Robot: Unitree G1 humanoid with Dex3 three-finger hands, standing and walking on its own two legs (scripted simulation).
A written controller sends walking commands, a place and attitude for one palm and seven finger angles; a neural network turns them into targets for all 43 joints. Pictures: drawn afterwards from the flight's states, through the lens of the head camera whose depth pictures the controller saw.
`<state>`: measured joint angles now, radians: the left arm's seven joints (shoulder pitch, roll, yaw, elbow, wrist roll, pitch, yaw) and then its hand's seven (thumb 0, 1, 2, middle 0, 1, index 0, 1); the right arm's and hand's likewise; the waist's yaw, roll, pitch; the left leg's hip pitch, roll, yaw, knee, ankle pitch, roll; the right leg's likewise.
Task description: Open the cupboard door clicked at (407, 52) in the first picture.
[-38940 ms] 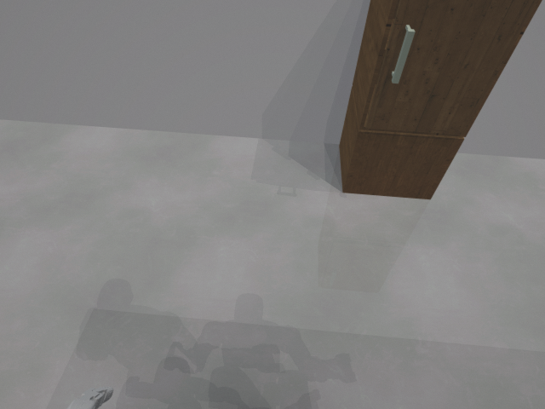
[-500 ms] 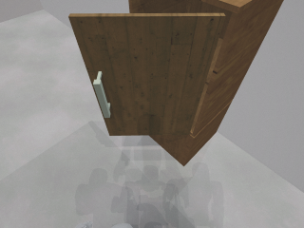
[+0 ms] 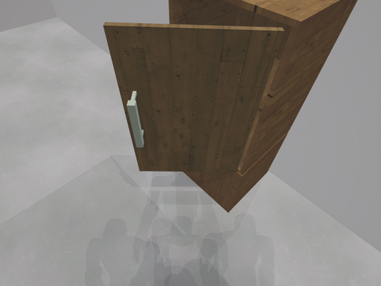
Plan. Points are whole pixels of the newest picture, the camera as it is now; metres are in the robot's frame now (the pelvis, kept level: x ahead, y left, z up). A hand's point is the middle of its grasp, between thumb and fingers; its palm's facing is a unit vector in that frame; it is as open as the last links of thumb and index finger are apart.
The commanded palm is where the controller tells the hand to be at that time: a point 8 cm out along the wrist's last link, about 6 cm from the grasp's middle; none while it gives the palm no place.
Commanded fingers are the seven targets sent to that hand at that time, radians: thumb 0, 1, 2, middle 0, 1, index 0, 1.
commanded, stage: look again from close up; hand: left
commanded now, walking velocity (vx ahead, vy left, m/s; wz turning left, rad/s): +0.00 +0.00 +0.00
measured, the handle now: (137, 120) +0.56 +0.19 -0.02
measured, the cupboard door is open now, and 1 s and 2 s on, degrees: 46 46 46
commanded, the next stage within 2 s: raise the hand with hooked fingers in 0.50 s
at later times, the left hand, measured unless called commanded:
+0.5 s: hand out of the picture +0.02 +0.14 -0.17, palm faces +0.02 -0.98 -0.22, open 7.3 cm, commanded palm none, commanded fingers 0.00 0.90 0.90 -0.20 -0.30 -0.20 -0.30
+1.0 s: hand (125, 264) +0.18 +0.15 -0.05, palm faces +0.01 -1.00 +0.04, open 8.4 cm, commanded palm +0.14 +0.22 -0.06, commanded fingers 0.00 0.41 0.69 -0.23 -0.62 -0.23 -0.62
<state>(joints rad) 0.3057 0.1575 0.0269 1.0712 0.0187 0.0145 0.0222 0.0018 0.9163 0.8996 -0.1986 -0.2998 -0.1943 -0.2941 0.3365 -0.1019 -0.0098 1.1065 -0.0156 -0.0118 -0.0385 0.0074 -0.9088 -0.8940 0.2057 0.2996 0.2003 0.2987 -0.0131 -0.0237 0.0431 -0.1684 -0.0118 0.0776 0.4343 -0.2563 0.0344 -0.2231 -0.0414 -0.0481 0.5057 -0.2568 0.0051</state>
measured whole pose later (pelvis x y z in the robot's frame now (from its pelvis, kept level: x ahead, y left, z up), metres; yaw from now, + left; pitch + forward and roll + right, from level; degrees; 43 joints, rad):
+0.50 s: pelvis +0.01 -0.03 +0.00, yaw +0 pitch -1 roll +1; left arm 0.29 0.14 -0.01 1.10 0.01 -0.03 0.04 0.01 0.93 0.90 -0.20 -0.30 -0.20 -0.29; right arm 0.30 -0.14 0.02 1.12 -0.01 -0.02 -0.03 0.01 -0.92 -0.89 0.20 0.30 0.20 0.30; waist -0.01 0.02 0.03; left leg -0.16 0.03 0.06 0.48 -0.30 -0.01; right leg -0.20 0.00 -0.06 0.52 -0.31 -0.03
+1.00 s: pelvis -0.03 -0.03 -0.07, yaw +1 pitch +11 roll +1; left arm 0.33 0.16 0.13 0.24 -0.22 -0.53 -0.29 0.00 0.65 0.78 -0.22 -0.47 -0.22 -0.47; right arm 0.13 -0.28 -0.07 0.53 0.02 -0.26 -0.01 0.01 -0.91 -0.89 0.20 0.30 0.20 0.30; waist 0.00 -0.07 -0.12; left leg -0.73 0.02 0.04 1.02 -0.48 -0.01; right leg -0.77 -0.03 -0.06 1.03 -0.46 -0.03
